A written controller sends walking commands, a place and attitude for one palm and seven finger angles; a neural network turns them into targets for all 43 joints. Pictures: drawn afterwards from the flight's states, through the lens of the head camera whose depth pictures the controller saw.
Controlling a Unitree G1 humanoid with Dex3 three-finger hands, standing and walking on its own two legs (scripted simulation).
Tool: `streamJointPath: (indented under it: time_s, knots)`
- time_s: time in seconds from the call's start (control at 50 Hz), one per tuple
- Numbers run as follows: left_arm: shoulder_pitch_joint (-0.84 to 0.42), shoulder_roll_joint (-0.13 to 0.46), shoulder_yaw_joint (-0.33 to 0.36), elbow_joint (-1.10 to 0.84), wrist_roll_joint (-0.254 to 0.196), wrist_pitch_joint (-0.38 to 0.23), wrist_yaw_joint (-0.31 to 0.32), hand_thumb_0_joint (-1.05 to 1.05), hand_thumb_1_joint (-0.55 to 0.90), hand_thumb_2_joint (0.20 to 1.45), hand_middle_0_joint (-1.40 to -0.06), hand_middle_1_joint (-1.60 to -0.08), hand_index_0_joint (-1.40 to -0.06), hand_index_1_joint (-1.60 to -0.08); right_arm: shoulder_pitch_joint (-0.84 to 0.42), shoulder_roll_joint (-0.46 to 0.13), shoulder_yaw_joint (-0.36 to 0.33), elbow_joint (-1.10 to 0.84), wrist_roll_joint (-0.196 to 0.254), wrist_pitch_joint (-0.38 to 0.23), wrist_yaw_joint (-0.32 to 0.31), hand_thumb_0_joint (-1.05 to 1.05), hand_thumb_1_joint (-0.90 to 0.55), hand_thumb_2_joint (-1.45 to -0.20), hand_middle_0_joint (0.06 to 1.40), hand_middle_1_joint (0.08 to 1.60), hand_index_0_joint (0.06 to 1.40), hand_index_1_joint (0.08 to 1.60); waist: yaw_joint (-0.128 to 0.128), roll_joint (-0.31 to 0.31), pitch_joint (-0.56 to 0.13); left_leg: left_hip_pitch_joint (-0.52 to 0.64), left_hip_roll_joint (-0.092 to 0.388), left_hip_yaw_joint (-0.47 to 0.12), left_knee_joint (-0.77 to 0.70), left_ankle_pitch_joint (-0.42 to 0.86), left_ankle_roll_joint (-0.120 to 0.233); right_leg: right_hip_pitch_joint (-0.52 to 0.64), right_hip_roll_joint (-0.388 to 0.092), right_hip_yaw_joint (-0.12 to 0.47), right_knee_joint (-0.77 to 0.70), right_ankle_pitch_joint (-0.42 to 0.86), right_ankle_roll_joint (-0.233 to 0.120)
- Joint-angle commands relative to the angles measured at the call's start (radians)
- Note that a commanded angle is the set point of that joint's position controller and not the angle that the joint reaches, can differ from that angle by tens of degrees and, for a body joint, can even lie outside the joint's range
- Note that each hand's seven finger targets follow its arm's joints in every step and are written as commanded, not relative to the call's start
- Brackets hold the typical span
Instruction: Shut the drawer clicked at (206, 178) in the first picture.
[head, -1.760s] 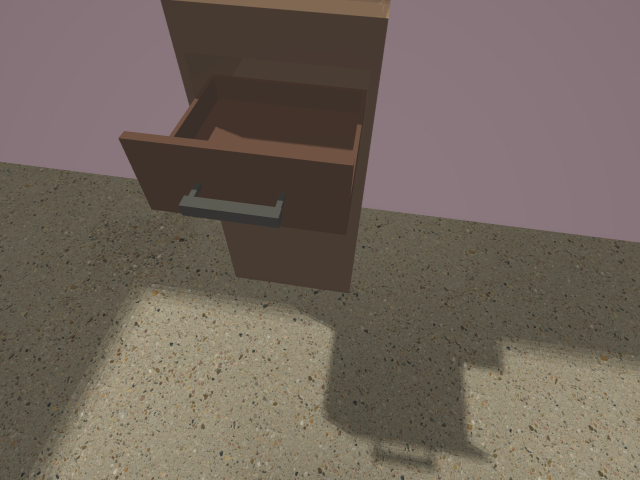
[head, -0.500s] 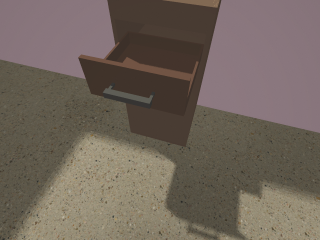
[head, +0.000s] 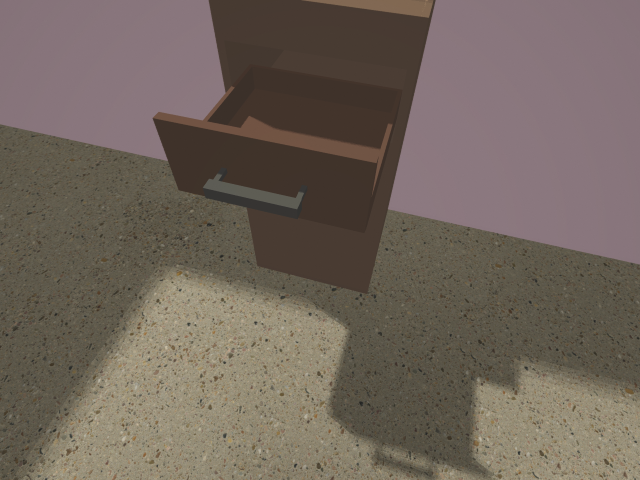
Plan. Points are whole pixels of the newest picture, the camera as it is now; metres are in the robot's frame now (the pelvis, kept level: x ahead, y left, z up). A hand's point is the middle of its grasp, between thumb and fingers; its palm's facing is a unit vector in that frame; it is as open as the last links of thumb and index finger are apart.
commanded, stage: turn to face it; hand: left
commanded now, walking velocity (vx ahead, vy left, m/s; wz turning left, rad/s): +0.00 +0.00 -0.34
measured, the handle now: (257, 190) +0.56 +0.15 +0.00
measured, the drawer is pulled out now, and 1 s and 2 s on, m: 0.30 0.30 0.30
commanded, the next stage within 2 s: take the last steps up to it in 0.46 s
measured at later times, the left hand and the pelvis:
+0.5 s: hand out of the picture +0.07 +0.20 -0.18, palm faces -0.09 -0.97 -0.22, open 7.4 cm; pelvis -0.02 +0.01 -0.01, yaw -7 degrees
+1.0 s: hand out of the picture +0.02 +0.19 -0.19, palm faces -0.07 -0.98 -0.17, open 7.4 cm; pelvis +0.04 +0.01 -0.01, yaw -9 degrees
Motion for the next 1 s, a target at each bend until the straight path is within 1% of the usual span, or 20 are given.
streamJointPath:
  time_s: [0.0,0.18,0.36,0.4,0.44,0.5,0.52,0.56,0.58,0.6,0.62,0.64,0.68,0.74,0.82,0.88,0.9,0.92,0.94,0.98]
  knots:
    - [0.034,0.113,0.035,-0.048,0.001,0.001,0.006,0.000,0.900,0.900,-0.200,-0.300,-0.200,-0.300,0.076,-0.092,-0.017,-0.038,0.002,0.002,-0.010,0.000,-0.900,-0.900,0.200,0.300,0.200,0.300,-0.010,0.009,-0.035,0.002,0.065,0.029,0.001,0.152,0.053,-0.052,-0.126,0.119,-0.048,0.192,-0.019]
    - [0.027,0.122,0.054,-0.107,0.009,0.014,-0.005,0.000,0.900,0.900,-0.200,-0.300,-0.200,-0.300,0.052,-0.130,-0.039,-0.097,0.001,0.004,-0.016,0.000,-0.900,-0.900,0.200,0.300,0.200,0.300,-0.004,0.036,-0.067,-0.037,0.114,0.008,0.014,0.090,0.082,-0.088,-0.091,0.154,0.043,0.188,-0.019]
    - [0.001,0.146,0.063,-0.142,0.013,0.017,-0.004,0.000,0.900,0.900,-0.200,-0.300,-0.200,-0.300,0.050,-0.093,-0.042,-0.121,0.004,0.005,-0.012,0.000,-0.900,-0.900,0.200,0.300,0.200,0.300,-0.016,-0.062,-0.091,-0.024,0.052,0.097,0.112,0.029,0.050,-0.120,-0.149,0.261,-0.008,0.222,-0.055]
    - [-0.018,0.137,0.062,-0.150,0.012,0.019,-0.004,0.000,0.900,0.900,-0.200,-0.300,-0.200,-0.300,0.058,-0.098,-0.042,-0.119,0.002,0.005,-0.011,0.000,-0.900,-0.900,0.200,0.300,0.200,0.300,-0.022,-0.029,-0.073,-0.004,0.071,0.080,0.079,0.039,0.057,-0.157,-0.127,0.238,0.008,0.195,-0.045]
    - [-0.026,0.116,0.059,-0.162,0.011,0.021,-0.005,0.000,0.900,0.900,-0.200,-0.300,-0.200,-0.300,0.061,-0.126,-0.048,-0.120,-0.002,0.002,-0.012,0.000,-0.900,-0.900,0.200,0.300,0.200,0.300,-0.023,0.061,-0.061,-0.001,0.142,0.004,-0.008,0.048,0.090,-0.184,-0.058,0.173,0.087,0.145,-0.014]
    - [-0.018,0.083,0.057,-0.172,0.013,0.029,-0.014,0.000,0.900,0.900,-0.200,-0.300,-0.200,-0.300,0.046,-0.183,-0.062,-0.136,-0.008,-0.001,-0.017,0.000,-0.900,-0.900,0.200,0.300,0.200,0.300,-0.011,0.226,-0.067,-0.039,0.314,-0.148,-0.147,0.077,0.209,-0.207,0.001,0.042,0.372,-0.164,0.021]
    - [-0.026,0.075,0.056,-0.181,0.013,0.032,-0.015,0.000,0.900,0.900,-0.200,-0.300,-0.200,-0.300,0.046,-0.178,-0.062,-0.142,-0.010,-0.002,-0.016,0.000,-0.900,-0.900,0.200,0.300,0.200,0.300,-0.013,0.207,-0.068,-0.040,0.344,-0.152,-0.147,0.129,0.241,-0.219,-0.012,0.032,0.440,-0.255,0.021]
    - [0.024,0.047,0.055,-0.169,0.011,0.023,-0.020,0.000,0.900,0.900,-0.200,-0.300,-0.200,-0.300,0.012,-0.165,-0.054,-0.147,-0.020,-0.002,-0.016,0.000,-0.900,-0.900,0.200,0.300,0.200,0.300,0.021,0.174,-0.080,-0.064,0.288,-0.059,-0.066,0.240,0.211,-0.122,-0.041,0.013,0.297,-0.225,0.016]
    - [0.100,0.046,0.055,-0.140,0.012,0.014,-0.022,0.000,0.900,0.900,-0.200,-0.300,-0.200,-0.300,-0.012,-0.159,-0.051,-0.150,-0.016,0.002,-0.012,0.000,-0.900,-0.900,0.200,0.300,0.200,0.300,0.056,0.147,-0.109,-0.099,0.218,0.009,0.015,0.122,0.162,-0.009,-0.034,-0.009,0.125,-0.103,0.020]
    - [0.159,0.100,0.063,-0.118,0.021,0.003,-0.018,0.000,0.900,0.900,-0.200,-0.300,-0.200,-0.300,-0.019,-0.116,-0.044,-0.159,-0.002,0.008,-0.005,0.000,-0.900,-0.900,0.200,0.300,0.200,0.300,0.074,-0.035,-0.104,-0.210,0.090,0.084,0.168,-0.116,0.096,0.077,-0.117,0.172,-0.102,-0.131,0.000]
    - [0.163,0.200,0.076,-0.109,0.026,-0.007,-0.007,0.000,0.900,0.900,-0.200,-0.300,-0.200,-0.300,-0.027,-0.056,-0.031,-0.188,0.006,0.006,0.013,0.000,-0.900,-0.900,0.200,0.300,0.200,0.300,0.067,-0.287,-0.048,-0.370,-0.028,0.188,0.343,-0.325,0.029,0.093,-0.349,0.480,-0.259,-0.242,-0.081]
    - [0.145,0.206,0.068,-0.116,0.019,-0.009,-0.007,0.000,0.900,0.900,-0.200,-0.300,-0.200,-0.300,-0.058,-0.103,-0.038,-0.188,-0.006,0.008,0.021,0.000,-0.900,-0.900,0.200,0.300,0.200,0.300,0.077,-0.183,-0.009,-0.374,0.011,0.102,0.456,-0.363,0.035,0.013,-0.404,0.523,-0.277,-0.327,-0.176]
    - [0.064,0.153,0.061,-0.122,0.019,-0.019,-0.003,0.000,0.900,0.900,-0.200,-0.300,-0.200,-0.300,-0.020,-0.092,-0.045,-0.149,-0.007,0.002,0.029,0.000,-0.900,-0.900,0.200,0.300,0.200,0.300,0.023,-0.155,0.024,-0.386,0.032,0.082,0.534,-0.266,0.043,-0.003,-0.341,0.439,-0.233,-0.262,-0.193]
    - [0.074,0.133,0.058,-0.105,0.021,-0.036,-0.007,0.000,0.900,0.900,-0.200,-0.300,-0.200,-0.300,-0.020,-0.050,-0.038,-0.131,-0.003,-0.011,0.044,0.000,-0.900,-0.900,0.200,0.300,0.200,0.300,0.023,-0.122,0.016,-0.299,0.030,0.138,0.388,-0.221,0.043,0.005,-0.300,0.303,-0.216,-0.122,-0.182]
    - [0.137,0.126,0.057,-0.057,0.019,-0.048,-0.010,0.000,0.900,0.900,-0.200,-0.300,-0.200,-0.300,-0.039,-0.026,-0.030,-0.126,-0.001,-0.029,0.050,0.000,-0.900,-0.900,0.200,0.300,0.200,0.300,0.034,-0.129,0.006,-0.196,0.005,0.175,0.197,-0.166,0.045,0.014,-0.290,0.269,-0.190,-0.054,-0.166]
    - [0.113,0.098,0.052,-0.048,0.008,-0.046,-0.013,0.000,0.900,0.900,-0.200,-0.300,-0.200,-0.300,0.070,-0.042,-0.027,-0.079,0.000,-0.049,0.037,0.000,-0.900,-0.900,0.200,0.300,0.200,0.300,-0.018,-0.085,-0.033,0.068,-0.007,0.184,-0.025,-0.042,0.051,-0.115,-0.224,0.176,-0.072,-0.039,-0.101]
    - [0.112,0.063,0.045,-0.055,0.007,-0.045,-0.016,0.000,0.900,0.900,-0.200,-0.300,-0.200,-0.300,0.146,-0.088,-0.035,-0.049,-0.005,-0.057,0.026,0.000,-0.900,-0.900,0.200,0.300,0.200,0.300,-0.050,0.051,-0.058,0.220,0.082,0.070,-0.056,-0.039,0.093,-0.241,-0.148,0.105,0.057,-0.060,-0.060]
    - [0.102,0.020,0.036,-0.073,0.009,-0.046,-0.020,0.000,0.900,0.900,-0.200,-0.300,-0.200,-0.300,0.235,-0.161,-0.055,-0.028,-0.013,-0.057,0.016,0.000,-0.900,-0.900,0.200,0.300,0.200,0.300,-0.079,0.231,-0.082,0.314,0.270,-0.169,-0.113,-0.092,0.191,-0.391,-0.051,-0.005,0.268,-0.171,-0.016]
    - [0.041,0.015,0.029,-0.102,0.010,-0.053,-0.019,0.000,0.900,0.900,-0.200,-0.300,-0.200,-0.300,0.316,-0.192,-0.058,-0.021,-0.023,-0.048,0.013,0.000,-0.900,-0.900,0.200,0.300,0.200,0.300,-0.119,0.235,-0.065,0.286,0.406,-0.341,-0.209,-0.120,0.291,-0.480,-0.024,-0.057,0.498,-0.330,-0.007]
    - [-0.018,0.018,0.032,-0.105,0.017,-0.048,-0.023,0.000,0.900,0.900,-0.200,-0.300,-0.200,-0.300,0.252,-0.126,-0.039,-0.035,-0.015,-0.050,0.013,0.000,-0.900,-0.900,0.200,0.300,0.200,0.300,-0.080,0.155,0.022,0.138,0.354,-0.244,-0.246,-0.153,0.287,-0.513,-0.116,0.009,0.645,-0.248,-0.013]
